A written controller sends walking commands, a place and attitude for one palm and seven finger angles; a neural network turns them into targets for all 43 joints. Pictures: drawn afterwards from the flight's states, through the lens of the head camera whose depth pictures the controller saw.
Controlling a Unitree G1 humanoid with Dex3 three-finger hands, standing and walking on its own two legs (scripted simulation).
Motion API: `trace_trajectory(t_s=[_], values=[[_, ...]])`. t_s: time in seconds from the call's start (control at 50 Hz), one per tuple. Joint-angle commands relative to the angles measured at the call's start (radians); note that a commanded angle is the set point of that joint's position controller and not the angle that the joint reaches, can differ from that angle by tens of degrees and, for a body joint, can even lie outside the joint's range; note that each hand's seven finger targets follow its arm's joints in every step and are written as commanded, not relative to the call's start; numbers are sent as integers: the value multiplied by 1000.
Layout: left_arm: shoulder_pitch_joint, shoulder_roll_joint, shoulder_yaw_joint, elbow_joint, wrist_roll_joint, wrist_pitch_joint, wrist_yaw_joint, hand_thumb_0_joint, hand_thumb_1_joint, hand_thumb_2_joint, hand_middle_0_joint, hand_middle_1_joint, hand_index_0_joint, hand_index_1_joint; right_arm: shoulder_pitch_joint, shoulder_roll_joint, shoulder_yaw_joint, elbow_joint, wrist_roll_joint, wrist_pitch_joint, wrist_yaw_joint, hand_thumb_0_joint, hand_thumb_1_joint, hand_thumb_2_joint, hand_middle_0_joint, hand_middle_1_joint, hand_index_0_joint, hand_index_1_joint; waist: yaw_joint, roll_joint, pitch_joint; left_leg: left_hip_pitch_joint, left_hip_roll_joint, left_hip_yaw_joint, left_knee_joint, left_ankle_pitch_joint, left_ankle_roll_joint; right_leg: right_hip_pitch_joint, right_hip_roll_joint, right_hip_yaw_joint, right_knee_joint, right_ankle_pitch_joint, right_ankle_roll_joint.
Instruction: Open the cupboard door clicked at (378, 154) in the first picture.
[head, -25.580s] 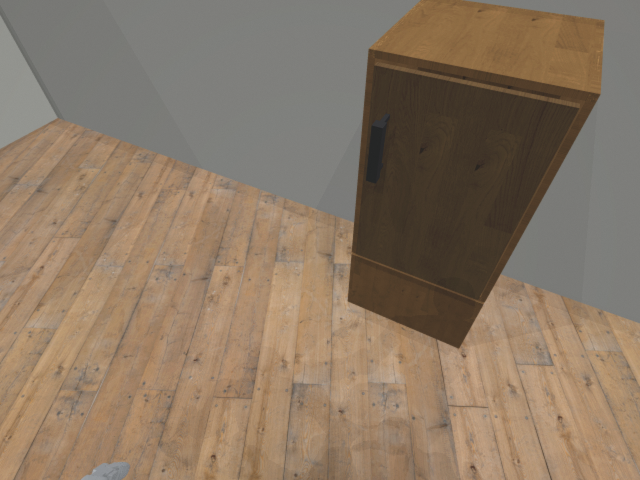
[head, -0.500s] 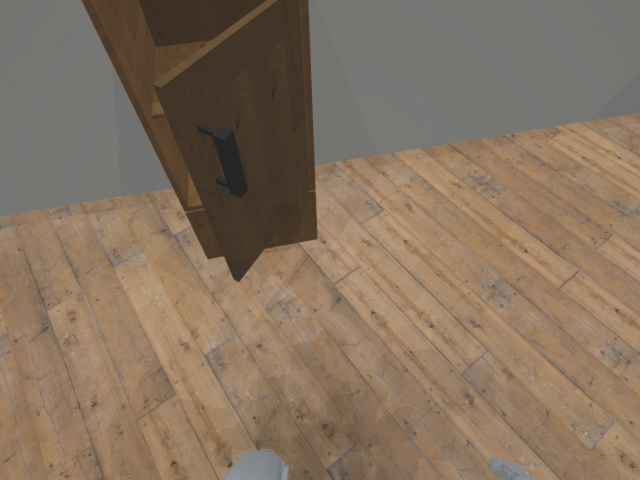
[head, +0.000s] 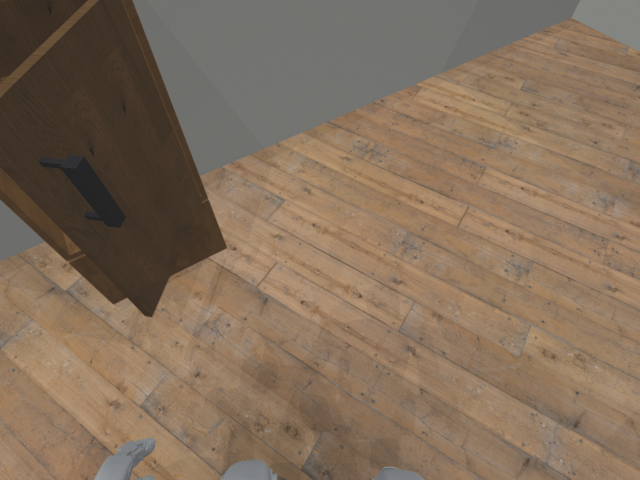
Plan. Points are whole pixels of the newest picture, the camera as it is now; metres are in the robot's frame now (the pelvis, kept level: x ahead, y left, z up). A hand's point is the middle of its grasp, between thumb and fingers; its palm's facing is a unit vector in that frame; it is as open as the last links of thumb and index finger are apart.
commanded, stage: walk to a spot facing it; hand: left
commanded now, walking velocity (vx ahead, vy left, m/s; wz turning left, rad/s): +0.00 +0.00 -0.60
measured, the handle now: (84, 192) +0.51 +0.42 -0.01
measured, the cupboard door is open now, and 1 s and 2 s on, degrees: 48 48 48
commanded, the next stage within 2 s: turn to face it in 1.96 s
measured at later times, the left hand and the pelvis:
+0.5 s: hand (239, 396) +0.23 +0.14 -0.13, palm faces -0.38 -0.91 -0.17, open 7.4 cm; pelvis +0.05 +0.00 +0.03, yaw -20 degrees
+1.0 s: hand (304, 333) +0.35 +0.05 -0.17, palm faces -0.54 -0.83 -0.15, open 7.4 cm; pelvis +0.21 -0.09 +0.01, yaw -35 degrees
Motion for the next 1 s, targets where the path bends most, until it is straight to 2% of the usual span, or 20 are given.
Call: trace_trajectory(t_s=[0.0,0.1,0.16,0.2,0.22,0.28,0.32,0.48,0.52,0.54,0.56,0.58,0.6,0.66,0.82,0.84,0.86,0.88,0.9,0.98], values=[[75,179,47,-53,1,-7,45,0,900,900,-200,-300,-200,-300,-57,-87,-21,-116,6,-32,-8,0,-900,-900,200,300,200,300,39,-280,-219,-211,-20,-62,202,0,-6,285,-266,360,-226,561,-212],[16,183,40,-62,7,-1,34,0,900,900,-200,-300,-200,-300,3,-41,-17,-84,8,-26,2,0,-900,-900,200,300,200,300,-2,-178,-163,6,-89,-7,-130,106,-2,82,-198,361,-252,344,-166],[-34,149,33,-81,-3,10,19,0,900,900,-200,-300,-200,-300,128,-78,-21,-53,-1,-40,-2,0,-900,-900,200,300,200,300,-62,-146,-160,269,-92,-6,-407,197,17,-132,-110,345,-246,-146,-87],[-67,44,7,-146,-11,7,-1,0,900,900,-200,-300,-200,-300,241,-259,-54,-46,-32,-60,-15,0,-900,-900,200,300,200,300,-113,339,-132,340,366,-586,-769,-270,189,-407,86,38,251,-324,24],[-127,77,23,-158,1,-4,-16,0,900,900,-200,-300,-200,-300,222,-269,-52,-47,-31,-71,-17,0,-900,-900,200,300,200,300,-106,215,-95,247,425,-652,-816,-266,254,-404,-10,97,385,-251,20],[-74,36,27,-98,9,-12,-45,0,900,900,-200,-300,-200,-300,89,-158,-22,-67,-29,-90,-10,0,-900,-900,200,300,200,300,-15,122,-61,189,234,-261,-740,34,169,-345,-62,25,493,-47,38],[-73,6,14,-85,7,-11,-53,0,900,900,-200,-300,-200,-300,136,-126,-14,-44,-26,-98,-11,0,-900,-900,200,300,200,300,-26,157,-95,262,186,-105,-697,246,145,-330,-65,-18,437,5,48],[-160,-7,-2,-92,3,-24,-55,0,900,900,-200,-300,-200,-300,224,-149,-29,9,-31,-94,7,0,-900,-900,200,300,200,300,-61,158,-94,233,242,65,-621,354,135,-62,-34,-135,23,-47,20],[-2,33,13,-38,6,-35,-46,0,900,900,-200,-300,-200,-300,187,-136,-25,3,-23,-93,13,0,-900,-900,200,300,200,300,27,86,-155,121,185,143,-385,425,85,236,14,-153,-134,33,-18],[182,128,38,18,9,-50,-33,0,900,900,-200,-300,-200,-300,144,-98,-16,-22,-4,-97,23,0,-900,-900,200,300,200,300,120,-122,-238,-123,114,230,-96,395,39,561,-139,66,-219,-87,-92],[347,255,73,65,-4,-56,-14,0,900,900,-200,-300,-200,-300,37,-35,3,-94,10,-100,27,0,-900,-900,200,300,200,300,184,-406,-270,-418,-35,195,218,-118,-3,678,-423,538,-364,8,-219],[338,266,73,68,-20,-50,-3,0,900,900,-200,-300,-200,-300,-55,-74,-10,-119,-1,-97,23,0,-900,-900,200,300,200,300,186,-239,-174,-507,0,4,322,-94,3,567,-442,568,-397,34,-274],[244,213,62,47,-16,-51,11,0,900,900,-200,-300,-200,-300,-47,-77,-18,-115,1,-93,23,0,-900,-900,200,300,200,300,121,-200,-158,-479,34,-24,342,-8,1,467,-408,547,-415,-147,-270],[67,111,32,-5,1,-67,21,0,900,900,-200,-300,-200,-300,5,-55,-22,-46,-15,-76,30,0,-900,-900,200,300,200,300,14,-221,-100,-246,45,-21,146,136,-12,161,-277,276,-422,-2,-191],[52,99,35,28,-4,-74,1,0,900,900,-200,-300,-200,-300,105,-41,-27,-9,-12,-106,35,0,-900,-900,200,300,200,300,-65,-77,-102,230,-71,72,-381,330,0,-44,-147,190,-304,-98,-121],[49,53,26,21,-4,-71,-1,0,900,900,-200,-300,-200,-300,206,-93,-40,21,-16,-116,22,0,-900,-900,200,300,200,300,-109,47,-143,380,5,-42,-468,212,31,-124,-86,152,-112,-76,-86],[80,-19,11,6,-14,-70,-8,0,900,900,-200,-300,-200,-300,339,-212,-66,47,-39,-124,12,0,-900,-900,200,300,200,300,-151,312,-212,520,280,-417,-604,44,137,-308,46,-7,245,-208,-22],[21,-9,7,-31,-9,-82,-11,0,900,900,-200,-300,-200,-300,388,-225,-61,50,-40,-114,1,0,-900,-900,200,300,200,300,-161,245,-200,491,408,-608,-713,-48,231,-384,25,28,457,-262,-20],[-23,1,6,-26,3,-86,-9,0,900,900,-200,-300,-200,-300,333,-195,-50,37,-39,-115,3,0,-900,-900,200,300,200,300,-136,197,-150,415,407,-603,-707,7,247,-437,-40,55,600,-195,-25],[7,-46,1,24,8,-66,-32,0,900,900,-200,-300,-200,-300,192,-65,-13,30,-27,-142,-1,0,-900,-900,200,300,200,300,-33,126,-97,302,233,-143,-681,497,157,-373,-108,19,554,32,11]])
